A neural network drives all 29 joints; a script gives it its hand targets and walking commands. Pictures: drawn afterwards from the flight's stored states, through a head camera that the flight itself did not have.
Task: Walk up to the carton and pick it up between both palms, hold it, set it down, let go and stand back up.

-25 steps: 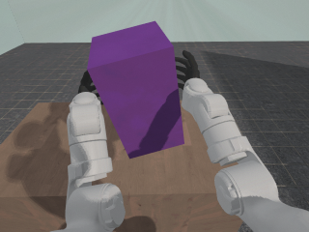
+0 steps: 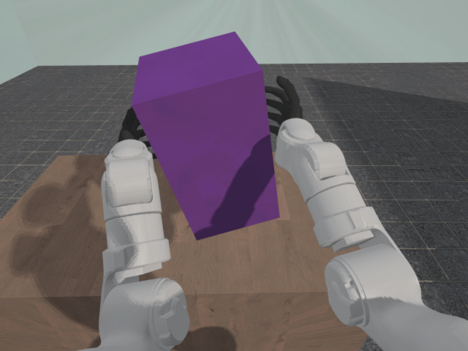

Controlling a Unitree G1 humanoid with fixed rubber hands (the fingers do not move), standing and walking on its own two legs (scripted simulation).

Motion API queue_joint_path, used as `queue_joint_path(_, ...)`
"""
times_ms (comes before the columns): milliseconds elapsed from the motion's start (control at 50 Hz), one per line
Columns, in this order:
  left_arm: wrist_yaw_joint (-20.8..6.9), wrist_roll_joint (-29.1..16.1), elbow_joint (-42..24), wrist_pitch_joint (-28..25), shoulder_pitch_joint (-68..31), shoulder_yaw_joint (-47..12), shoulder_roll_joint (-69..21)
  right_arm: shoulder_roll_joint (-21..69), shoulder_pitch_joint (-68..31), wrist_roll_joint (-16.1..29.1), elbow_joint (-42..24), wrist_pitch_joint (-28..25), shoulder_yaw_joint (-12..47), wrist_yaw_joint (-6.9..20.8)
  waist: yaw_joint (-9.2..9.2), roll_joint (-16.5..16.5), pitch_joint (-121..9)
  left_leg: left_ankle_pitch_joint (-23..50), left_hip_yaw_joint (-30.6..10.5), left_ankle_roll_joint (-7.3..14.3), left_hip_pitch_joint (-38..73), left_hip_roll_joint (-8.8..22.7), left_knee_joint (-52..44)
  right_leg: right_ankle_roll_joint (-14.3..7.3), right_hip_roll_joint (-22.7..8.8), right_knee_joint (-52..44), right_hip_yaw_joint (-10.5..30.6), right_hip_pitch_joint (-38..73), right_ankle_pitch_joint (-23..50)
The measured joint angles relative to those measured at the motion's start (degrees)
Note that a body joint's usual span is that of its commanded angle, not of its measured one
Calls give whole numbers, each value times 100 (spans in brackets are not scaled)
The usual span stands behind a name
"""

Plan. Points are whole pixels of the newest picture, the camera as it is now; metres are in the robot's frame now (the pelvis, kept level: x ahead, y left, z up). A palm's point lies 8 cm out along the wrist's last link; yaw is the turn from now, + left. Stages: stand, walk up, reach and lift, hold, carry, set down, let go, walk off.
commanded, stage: hold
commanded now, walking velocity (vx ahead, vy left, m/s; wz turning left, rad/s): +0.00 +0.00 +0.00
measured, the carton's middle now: (214, 142) +0.41 +0.00 +0.23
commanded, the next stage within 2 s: set down in 0.14 s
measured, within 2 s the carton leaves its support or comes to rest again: neither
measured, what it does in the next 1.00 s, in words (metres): stands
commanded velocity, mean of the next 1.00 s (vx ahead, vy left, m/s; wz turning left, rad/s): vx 0.00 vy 0.00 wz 0.00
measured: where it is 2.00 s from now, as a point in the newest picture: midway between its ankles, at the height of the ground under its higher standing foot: outside the picture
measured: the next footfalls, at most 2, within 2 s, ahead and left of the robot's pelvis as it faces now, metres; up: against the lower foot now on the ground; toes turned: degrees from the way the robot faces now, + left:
none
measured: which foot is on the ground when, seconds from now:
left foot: down 0.00-1.00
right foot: down 0.00-1.00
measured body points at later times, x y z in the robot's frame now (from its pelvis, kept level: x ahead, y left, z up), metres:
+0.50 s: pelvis +0.01 +0.00 +0.00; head -0.06 +0.02 +0.44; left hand +0.38 +0.14 +0.24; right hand +0.40 -0.10 +0.28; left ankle +0.07 +0.11 -0.74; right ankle +0.00 -0.09 -0.74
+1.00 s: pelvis +0.00 -0.02 +0.00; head -0.03 +0.00 +0.45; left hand +0.38 +0.12 +0.18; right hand +0.41 -0.12 +0.22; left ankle +0.07 +0.11 -0.74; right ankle +0.00 -0.09 -0.74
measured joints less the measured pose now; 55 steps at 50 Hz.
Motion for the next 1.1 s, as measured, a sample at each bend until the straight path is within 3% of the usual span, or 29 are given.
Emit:
queue_joint_path(220,-54,40,16,22,-110,166,11,-35,-63,99,70,-45,174,-74,100,-39,-53,42,53,0,5,10,-84,24,3,1,53,-52,14)
queue_joint_path(320,-62,165,73,-142,-171,152,16,151,-129,-295,204,-282,-166,61,149,-88,-84,67,1,-7,25,-10,-142,10,-9,-59,2,-13,19)
queue_joint_path(500,-217,697,72,-843,101,286,-284,601,-38,-1551,726,-1821,-1064,829,183,-277,374,94,-72,-18,504,-58,-331,-44,-38,-244,-73,492,15)
queue_joint_path(580,-167,612,-75,-1054,554,172,-413,640,296,-1634,786,-2419,-1017,1068,177,-337,609,65,-105,-44,551,-46,-290,-72,-22,-265,-106,578,7)
queue_joint_path(660,99,334,-284,-1233,1021,-83,-519,563,735,-1397,662,-2742,-720,1138,183,-348,739,39,-127,-71,414,-20,-198,-87,4,-211,-128,462,-3)
queue_joint_path(820,506,-40,-321,-1352,1219,-331,-641,328,1084,-1063,433,-2853,-431,1155,286,-235,628,58,-74,-78,101,22,-152,-115,31,-22,-78,58,-34)
queue_joint_path(1100,307,240,135,-1498,931,191,-676,428,453,-1592,1263,-2858,-918,1333,476,-170,454,189,13,-119,257,38,-469,-157,39,-44,4,48,-33)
